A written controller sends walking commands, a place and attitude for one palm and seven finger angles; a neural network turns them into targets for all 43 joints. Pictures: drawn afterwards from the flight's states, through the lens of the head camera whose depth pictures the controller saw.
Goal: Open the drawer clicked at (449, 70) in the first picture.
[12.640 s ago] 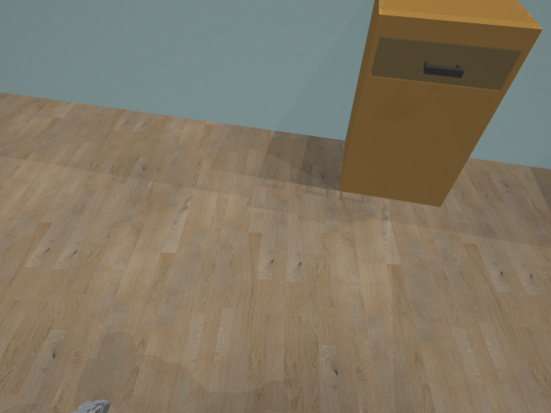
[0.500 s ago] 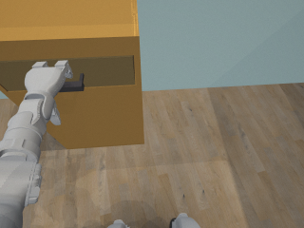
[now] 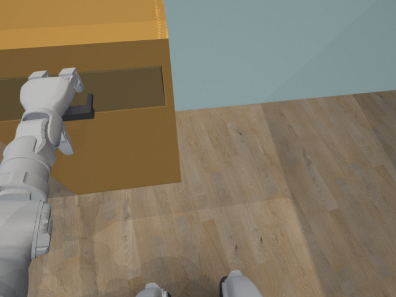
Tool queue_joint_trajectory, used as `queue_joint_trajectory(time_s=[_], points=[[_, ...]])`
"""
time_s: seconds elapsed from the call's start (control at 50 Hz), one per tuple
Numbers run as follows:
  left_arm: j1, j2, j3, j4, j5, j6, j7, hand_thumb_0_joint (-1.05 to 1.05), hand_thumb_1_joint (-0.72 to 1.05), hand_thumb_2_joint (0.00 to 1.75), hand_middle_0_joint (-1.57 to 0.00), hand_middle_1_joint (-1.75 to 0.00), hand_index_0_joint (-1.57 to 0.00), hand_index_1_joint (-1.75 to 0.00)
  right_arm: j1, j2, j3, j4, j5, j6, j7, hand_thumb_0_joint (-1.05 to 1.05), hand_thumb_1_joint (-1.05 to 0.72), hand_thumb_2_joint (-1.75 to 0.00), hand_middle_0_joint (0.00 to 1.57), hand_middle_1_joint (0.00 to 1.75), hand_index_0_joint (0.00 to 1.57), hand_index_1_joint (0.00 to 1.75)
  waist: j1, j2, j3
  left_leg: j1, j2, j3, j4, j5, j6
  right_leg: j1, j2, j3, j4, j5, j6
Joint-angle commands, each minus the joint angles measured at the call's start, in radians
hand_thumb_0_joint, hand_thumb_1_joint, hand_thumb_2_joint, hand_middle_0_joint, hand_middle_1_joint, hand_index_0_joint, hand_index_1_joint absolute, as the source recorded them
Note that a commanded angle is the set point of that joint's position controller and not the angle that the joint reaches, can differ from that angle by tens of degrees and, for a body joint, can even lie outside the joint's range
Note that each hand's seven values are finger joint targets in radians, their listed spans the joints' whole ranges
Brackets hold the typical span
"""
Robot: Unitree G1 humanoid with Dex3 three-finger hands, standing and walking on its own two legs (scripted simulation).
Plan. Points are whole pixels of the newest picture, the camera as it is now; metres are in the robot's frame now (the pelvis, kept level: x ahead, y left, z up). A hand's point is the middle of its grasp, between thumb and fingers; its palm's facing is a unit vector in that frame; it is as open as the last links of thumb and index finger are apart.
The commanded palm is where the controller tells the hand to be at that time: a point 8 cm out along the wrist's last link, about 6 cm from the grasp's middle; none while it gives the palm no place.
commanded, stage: move the hooked fingers above the handle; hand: left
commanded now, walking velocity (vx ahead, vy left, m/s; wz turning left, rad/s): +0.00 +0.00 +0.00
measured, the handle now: (65, 106) +0.55 +0.28 -0.02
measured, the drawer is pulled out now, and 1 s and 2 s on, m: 0.00 0.00 0.00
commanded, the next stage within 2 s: lower the fingers behind the handle in 0.48 s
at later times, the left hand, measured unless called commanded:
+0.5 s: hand (58, 113) +0.49 +0.26 +0.03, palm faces -0.10 +0.00 -1.00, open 13.8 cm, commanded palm +0.48 +0.25 +0.09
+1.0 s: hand (61, 124) +0.48 +0.26 +0.00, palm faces -0.10 -0.02 -0.99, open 13.8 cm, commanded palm +0.48 +0.26 +0.06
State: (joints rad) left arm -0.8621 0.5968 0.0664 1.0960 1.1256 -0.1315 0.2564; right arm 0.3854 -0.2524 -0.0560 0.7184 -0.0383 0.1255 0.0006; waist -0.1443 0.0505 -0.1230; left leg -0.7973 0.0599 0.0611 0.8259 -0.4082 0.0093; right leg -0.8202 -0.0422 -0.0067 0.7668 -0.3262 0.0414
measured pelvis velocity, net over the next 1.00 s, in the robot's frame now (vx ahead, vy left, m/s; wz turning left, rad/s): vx -0.01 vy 0.00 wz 0.02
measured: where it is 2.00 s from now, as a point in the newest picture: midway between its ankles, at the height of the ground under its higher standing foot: outside the picture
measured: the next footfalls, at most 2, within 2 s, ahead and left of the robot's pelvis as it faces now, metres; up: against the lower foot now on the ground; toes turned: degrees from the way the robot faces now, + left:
none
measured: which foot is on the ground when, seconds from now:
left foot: down 0.00-1.00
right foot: down 0.00-1.00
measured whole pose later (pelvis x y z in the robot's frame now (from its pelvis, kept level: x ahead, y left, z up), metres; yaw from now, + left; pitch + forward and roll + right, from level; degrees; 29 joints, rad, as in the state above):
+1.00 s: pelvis -0.01 +0.00 -0.01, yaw +1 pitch +24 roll -2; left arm -0.87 0.62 0.06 1.13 1.13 -0.19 0.29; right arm 0.36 -0.27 -0.06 0.73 -0.04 0.11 -0.01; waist -0.15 0.04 -0.13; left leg -0.88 0.06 0.03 0.90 -0.42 0.00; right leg -0.90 -0.05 -0.03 0.84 -0.35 0.04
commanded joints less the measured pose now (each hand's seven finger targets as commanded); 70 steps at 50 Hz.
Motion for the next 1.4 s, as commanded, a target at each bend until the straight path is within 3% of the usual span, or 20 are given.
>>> queue_joint_trajectory(time_s=[0.0, 0.1, 0.18, 0.22, 0.34, 0.46, 0.52, 0.6, 0.66, 0.7, 0.76, 0.86, 0.96, 1.04, 1.12, 1.2, 1.24, 1.26, 1.32, 1.38], points=[[-0.388, 0.317, 0.078, -0.234, -0.024, -0.02, 0.037, 0.0, -0.5, 0.3, -0.3, -1.2, -0.3, -1.2, 0.15, -0.192, -0.068, -0.038, -0.004, -0.01, -0.024, 0.0, -0.9, -0.9, 0.2, 0.3, 0.2, 0.3, 0.029, 0.043, -0.494, 0.319, -0.055, -0.035, -0.057, 0.546, 0.028, 0.289, 0.085, -0.04, -0.041, 0.376, -0.064], [-0.419, 0.208, -0.014, -0.218, -0.027, -0.03, 0.033, 0.0, -0.5, 0.3, -0.3, -1.2, -0.3, -1.2, 0.146, -0.184, -0.073, -0.032, 0.006, -0.015, -0.026, 0.0, -0.9, -0.9, 0.2, 0.3, 0.2, 0.3, -0.006, 0.056, -0.417, 0.332, -0.057, -0.037, -0.07, 0.473, 0.026, 0.223, 0.086, -0.045, -0.068, 0.311, -0.066], [-0.47, 0.199, -0.017, -0.256, -0.032, -0.048, 0.042, 0.0, -0.5, 0.3, -0.3, -1.2, -0.3, -1.2, 0.154, -0.179, -0.078, -0.024, 0.0, -0.021, -0.029, 0.0, -0.9, -0.9, 0.2, 0.3, 0.2, 0.3, -0.011, 0.081, -0.469, 0.377, -0.059, -0.046, -0.057, 0.52, 0.024, 0.222, 0.086, -0.044, -0.059, 0.335, -0.068], [-0.444, 0.236, 0.015, -0.206, -0.028, -0.036, 0.051, 0.0, -0.5, 0.3, -0.3, -1.2, -0.3, -1.2, 0.147, -0.185, -0.072, -0.02, 0.001, -0.019, -0.028, 0.0, -0.9, -0.9, 0.2, 0.3, 0.2, 0.3, -0.004, 0.053, -0.429, 0.336, -0.062, -0.043, -0.058, 0.488, 0.024, 0.224, 0.086, -0.045, -0.057, 0.324, -0.069], [-0.46, 0.343, 0.072, -0.166, -0.016, 0.004, 0.065, 0.0, -0.5, 0.3, -0.3, -1.2, -0.3, -1.2, 0.123, -0.194, -0.054, -0.033, 0.001, -0.016, -0.03, 0.0, -0.9, -0.9, 0.2, 0.3, 0.2, 0.3, 0.013, 0.041, -0.447, 0.254, -0.076, -0.026, -0.059, 0.446, 0.03, 0.298, 0.077, -0.034, -0.045, 0.36, -0.066], [-0.445, 0.296, 0.034, -0.207, -0.026, -0.018, 0.022, 0.0, -0.5, 0.3, -0.3, -1.2, -0.3, -1.2, 0.139, -0.188, -0.063, -0.049, 0.003, -0.02, -0.036, 0.0, -0.9, -0.9, 0.2, 0.3, 0.2, 0.3, 0.006, 0.051, -0.522, 0.316, -0.069, -0.027, -0.05, 0.508, 0.031, 0.314, 0.079, -0.03, -0.045, 0.405, -0.061], [-0.421, 0.253, 0.014, -0.215, -0.034, -0.04, 0.011, 0.0, -0.5, 0.3, -0.3, -1.2, -0.3, -1.2, 0.142, -0.184, -0.067, -0.043, 0.004, -0.021, -0.037, 0.0, -0.9, -0.9, 0.2, 0.3, 0.2, 0.3, 0.004, 0.047, -0.475, 0.312, -0.067, -0.028, -0.053, 0.494, 0.029, 0.287, 0.082, -0.033, -0.055, 0.381, -0.062], [-0.417, 0.262, 0.027, -0.191, -0.031, -0.053, 0.03, 0.0, -0.5, 0.3, -0.3, -1.2, -0.3, -1.2, 0.146, -0.188, -0.067, -0.027, 0.002, -0.019, -0.037, 0.0, -0.9, -0.9, 0.2, 0.3, 0.2, 0.3, -0.001, 0.023, -0.433, 0.275, -0.068, -0.03, -0.054, 0.454, 0.03, 0.259, 0.081, -0.036, -0.053, 0.353, -0.063], [-0.403, 0.322, 0.074, -0.196, -0.028, -0.057, 0.05, 0.0, -0.5, 0.3, -0.3, -1.2, -0.3, -1.2, 0.142, -0.193, -0.063, -0.025, -0.004, -0.014, -0.033, 0.0, -0.9, -0.9, 0.2, 0.3, 0.2, 0.3, 0.018, 0.034, -0.466, 0.246, -0.073, -0.024, -0.046, 0.452, 0.031, 0.291, 0.078, -0.028, -0.035, 0.373, -0.064], [-0.356, 0.306, 0.069, -0.171, -0.023, -0.05, 0.059, 0.0, -0.5, 0.3, -0.3, -1.2, -0.3, -1.2, 0.135, -0.191, -0.062, -0.025, -0.006, -0.013, -0.027, 0.0, -0.9, -0.9, 0.2, 0.3, 0.2, 0.3, 0.028, 0.038, -0.455, 0.232, -0.073, -0.021, -0.042, 0.453, 0.029, 0.28, 0.079, -0.033, -0.028, 0.368, -0.066], [-0.376, 0.308, 0.059, -0.146, -0.022, -0.039, 0.068, 0.0, -0.5, 0.3, -0.3, -1.2, -0.3, -1.2, 0.135, -0.198, -0.06, -0.025, -0.001, -0.011, -0.027, 0.0, -0.9, -0.9, 0.2, 0.3, 0.2, 0.3, 0.009, 0.005, -0.426, 0.195, -0.074, -0.022, -0.037, 0.402, 0.032, 0.262, 0.079, -0.031, -0.028, 0.338, -0.063], [-0.45, 0.302, 0.041, -0.158, -0.015, -0.055, 0.073, 0.0, -0.5, 0.3, -0.3, -1.2, -0.3, -1.2, 0.148, -0.198, -0.064, -0.017, -0.005, -0.022, -0.032, 0.0, -0.9, -0.9, 0.2, 0.3, 0.2, 0.3, -0.02, 0.034, -0.458, 0.215, -0.07, -0.035, -0.011, 0.38, 0.033, 0.202, 0.08, -0.031, -0.014, 0.292, -0.063], [-0.452, 0.33, 0.07, -0.178, -0.012, -0.071, 0.082, 0.0, -0.5, 0.3, -0.3, -1.2, -0.3, -1.2, 0.155, -0.201, -0.063, -0.011, -0.014, -0.027, -0.031, 0.0, -0.9, -0.9, 0.2, 0.3, 0.2, 0.3, -0.006, 0.092, -0.525, 0.241, -0.065, -0.047, 0.025, 0.446, 0.027, 0.162, 0.081, -0.038, 0.026, 0.304, -0.067], [-0.425, 0.295, 0.049, -0.126, -0.012, -0.046, 0.086, 0.0, -0.5, 0.3, -0.3, -1.2, -0.3, -1.2, 0.147, -0.2, -0.059, -0.011, -0.014, -0.023, -0.024, 0.0, -0.9, -0.9, 0.2, 0.3, 0.2, 0.3, -0.012, 0.073, -0.466, 0.202, -0.062, -0.048, 0.035, 0.429, 0.024, 0.125, 0.084, -0.046, 0.033, 0.282, -0.068], [-0.414, 0.29, 0.042, -0.131, -0.005, -0.031, 0.089, 0.0, -0.5, 0.3, -0.3, -1.2, -0.3, -1.2, 0.151, -0.202, -0.059, -0.014, -0.014, -0.021, -0.022, 0.0, -0.9, -0.9, 0.2, 0.3, 0.2, 0.3, -0.006, 0.082, -0.499, 0.219, -0.059, -0.055, 0.044, 0.438, 0.021, 0.112, 0.086, -0.051, 0.046, 0.272, -0.069], [-0.428, 0.248, 0.007, -0.096, -0.008, -0.014, 0.081, 0.0, -0.5, 0.3, -0.3, -1.2, -0.3, -1.2, 0.156, -0.202, -0.057, -0.013, -0.011, -0.022, -0.023, 0.0, -0.9, -0.9, 0.2, 0.3, 0.2, 0.3, -0.028, 0.059, -0.453, 0.198, -0.054, -0.063, 0.048, 0.402, 0.023, 0.069, 0.087, -0.057, 0.045, 0.234, -0.068], [-0.45, 0.261, 0.012, -0.09, -0.009, -0.015, 0.074, 0.0, -0.5, 0.3, -0.3, -1.2, -0.3, -1.2, 0.156, -0.203, -0.053, -0.012, -0.011, -0.024, -0.025, 0.0, -0.9, -0.9, 0.2, 0.3, 0.2, 0.3, -0.035, 0.054, -0.446, 0.182, -0.054, -0.062, 0.052, 0.381, 0.026, 0.061, 0.086, -0.055, 0.049, 0.224, -0.068], [-0.423, 0.301, 0.043, -0.091, -0.009, -0.018, 0.071, 0.0, -0.5, 0.3, -0.3, -1.2, -0.3, -1.2, 0.159, -0.208, -0.05, -0.014, -0.013, -0.023, -0.026, 0.0, -0.9, -0.9, 0.2, 0.3, 0.2, 0.3, -0.016, 0.061, -0.475, 0.18, -0.056, -0.062, 0.056, 0.389, 0.026, 0.077, 0.085, -0.053, 0.059, 0.232, -0.068], [-0.426, 0.253, 0.006, -0.099, -0.006, -0.027, 0.062, 0.0, -0.5, 0.3, -0.3, -1.2, -0.3, -1.2, 0.155, -0.198, -0.05, -0.023, -0.013, -0.027, -0.025, 0.0, -0.9, -0.9, 0.2, 0.3, 0.2, 0.3, -0.028, 0.067, -0.46, 0.167, -0.053, -0.061, 0.07, 0.378, 0.025, 0.049, 0.086, -0.056, 0.068, 0.219, -0.068], [-0.427, 0.307, 0.046, -0.121, -0.007, -0.05, 0.063, 0.0, -0.5, 0.3, -0.3, -1.2, -0.3, -1.2, 0.155, -0.201, -0.045, -0.026, -0.017, -0.029, -0.028, 0.0, -0.9, -0.9, 0.2, 0.3, 0.2, 0.3, -0.016, 0.079, -0.484, 0.145, -0.053, -0.066, 0.089, 0.391, 0.025, 0.047, 0.084, -0.054, 0.096, 0.231, -0.07]])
